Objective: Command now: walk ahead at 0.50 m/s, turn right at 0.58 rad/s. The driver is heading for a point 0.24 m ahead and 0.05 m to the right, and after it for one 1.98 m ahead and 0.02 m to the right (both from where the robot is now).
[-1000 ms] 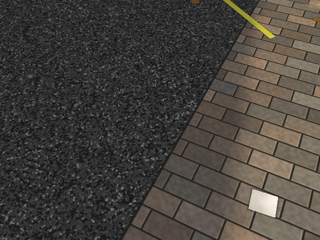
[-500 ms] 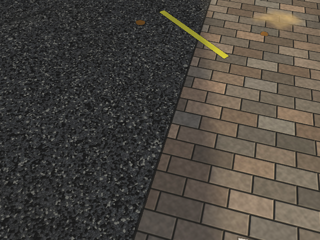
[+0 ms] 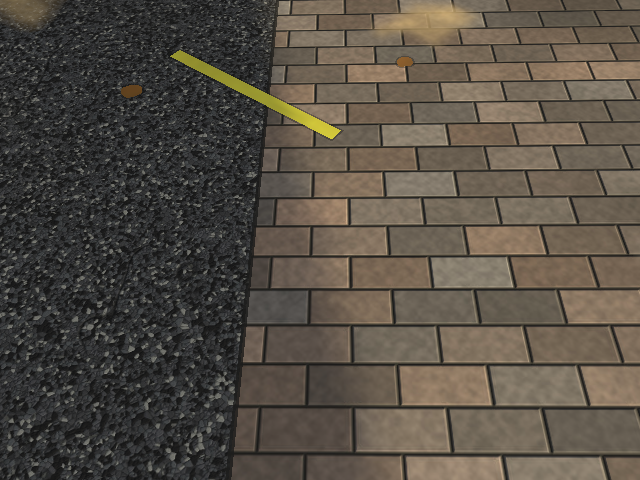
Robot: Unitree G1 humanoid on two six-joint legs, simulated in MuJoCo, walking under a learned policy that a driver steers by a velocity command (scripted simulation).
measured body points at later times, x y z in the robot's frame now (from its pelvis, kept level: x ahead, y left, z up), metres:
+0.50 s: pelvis +0.28 +0.05 +0.00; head +0.30 +0.05 +0.45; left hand +0.49 +0.28 -0.10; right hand +0.27 -0.24 -0.11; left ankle +0.30 +0.15 -0.74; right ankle +0.27 -0.10 -0.67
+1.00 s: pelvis +0.49 -0.07 +0.00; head +0.52 -0.10 +0.45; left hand +0.68 +0.15 -0.10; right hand +0.52 -0.37 -0.13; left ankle +0.57 +0.07 -0.69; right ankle +0.50 -0.16 -0.74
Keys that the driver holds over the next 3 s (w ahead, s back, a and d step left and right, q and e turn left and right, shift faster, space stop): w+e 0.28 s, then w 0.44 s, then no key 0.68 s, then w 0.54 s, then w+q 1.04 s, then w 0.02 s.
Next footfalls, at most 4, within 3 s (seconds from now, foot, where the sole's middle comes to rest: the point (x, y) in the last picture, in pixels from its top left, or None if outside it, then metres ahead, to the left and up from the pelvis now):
0.26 left None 0.34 0.14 -0.78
0.76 right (438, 439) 0.54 -0.18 -0.78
1.16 left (340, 378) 0.67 0.03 -0.78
2.10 right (476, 280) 0.94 -0.30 -0.78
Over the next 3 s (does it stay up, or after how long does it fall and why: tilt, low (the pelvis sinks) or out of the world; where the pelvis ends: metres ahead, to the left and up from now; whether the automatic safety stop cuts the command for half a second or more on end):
stays up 1.25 -0.12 0.01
